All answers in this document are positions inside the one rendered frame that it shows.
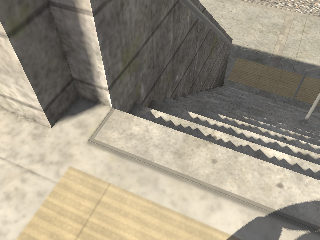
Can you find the stairs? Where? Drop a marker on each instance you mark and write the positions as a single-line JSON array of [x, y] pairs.
[[250, 124]]

